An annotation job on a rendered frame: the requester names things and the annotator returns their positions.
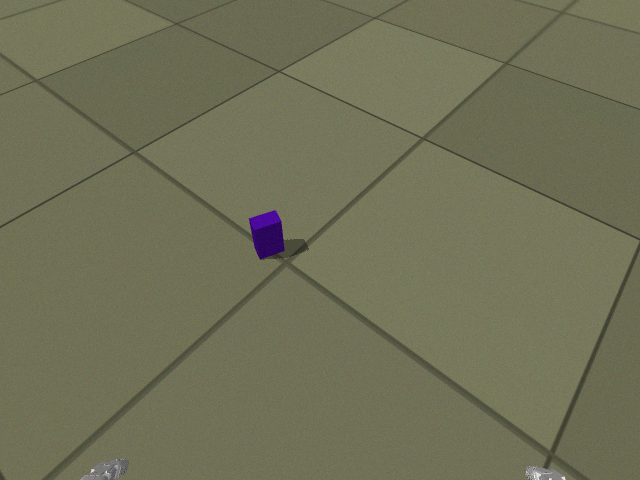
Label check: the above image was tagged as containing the carton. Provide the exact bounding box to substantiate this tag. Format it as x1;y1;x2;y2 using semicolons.
249;210;284;259

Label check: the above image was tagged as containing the left robot hand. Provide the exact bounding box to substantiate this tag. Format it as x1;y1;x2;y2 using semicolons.
80;459;129;480

